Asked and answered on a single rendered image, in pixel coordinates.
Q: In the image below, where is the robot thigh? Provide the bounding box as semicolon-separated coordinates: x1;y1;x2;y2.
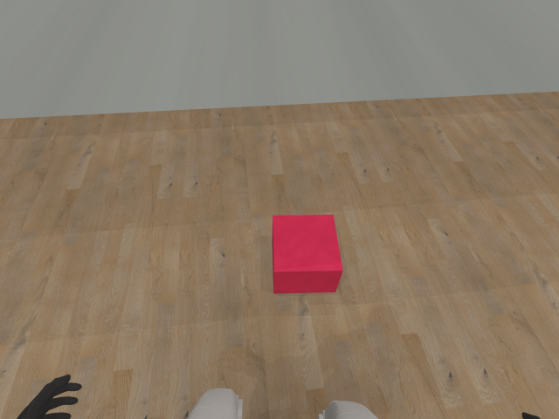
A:
187;388;243;419
317;401;378;419

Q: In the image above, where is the robot left thigh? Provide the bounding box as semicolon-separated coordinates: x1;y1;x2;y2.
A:
187;388;243;419

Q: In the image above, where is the robot left hand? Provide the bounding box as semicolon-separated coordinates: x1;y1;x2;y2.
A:
17;374;82;419

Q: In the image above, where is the carton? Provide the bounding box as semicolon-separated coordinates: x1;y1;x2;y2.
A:
273;215;343;293

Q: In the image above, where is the robot right thigh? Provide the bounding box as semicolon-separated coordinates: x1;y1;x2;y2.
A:
317;401;378;419

